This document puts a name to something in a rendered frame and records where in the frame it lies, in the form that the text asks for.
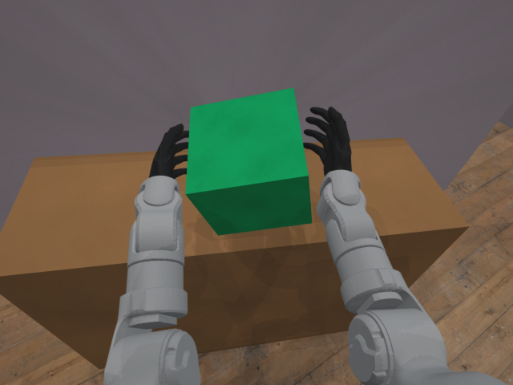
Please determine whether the robot right forearm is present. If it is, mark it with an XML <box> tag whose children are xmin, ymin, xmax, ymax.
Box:
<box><xmin>317</xmin><ymin>170</ymin><xmax>447</xmax><ymax>360</ymax></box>

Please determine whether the robot right upper arm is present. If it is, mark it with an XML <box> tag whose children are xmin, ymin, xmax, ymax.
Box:
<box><xmin>348</xmin><ymin>308</ymin><xmax>508</xmax><ymax>385</ymax></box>

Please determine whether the left robot hand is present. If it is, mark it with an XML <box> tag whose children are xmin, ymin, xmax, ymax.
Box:
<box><xmin>149</xmin><ymin>124</ymin><xmax>189</xmax><ymax>179</ymax></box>

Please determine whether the robot left upper arm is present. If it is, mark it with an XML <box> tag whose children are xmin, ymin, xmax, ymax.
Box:
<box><xmin>104</xmin><ymin>328</ymin><xmax>201</xmax><ymax>385</ymax></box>

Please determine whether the robot left forearm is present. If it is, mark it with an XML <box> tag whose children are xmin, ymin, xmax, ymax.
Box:
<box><xmin>103</xmin><ymin>176</ymin><xmax>188</xmax><ymax>385</ymax></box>

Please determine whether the carton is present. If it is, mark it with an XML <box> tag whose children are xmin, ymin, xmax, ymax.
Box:
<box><xmin>185</xmin><ymin>88</ymin><xmax>312</xmax><ymax>236</ymax></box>

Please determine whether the right robot hand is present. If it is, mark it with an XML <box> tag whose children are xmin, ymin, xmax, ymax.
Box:
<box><xmin>303</xmin><ymin>107</ymin><xmax>352</xmax><ymax>176</ymax></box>

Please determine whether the pedestal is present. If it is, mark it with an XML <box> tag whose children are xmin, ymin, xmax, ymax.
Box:
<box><xmin>0</xmin><ymin>137</ymin><xmax>470</xmax><ymax>369</ymax></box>

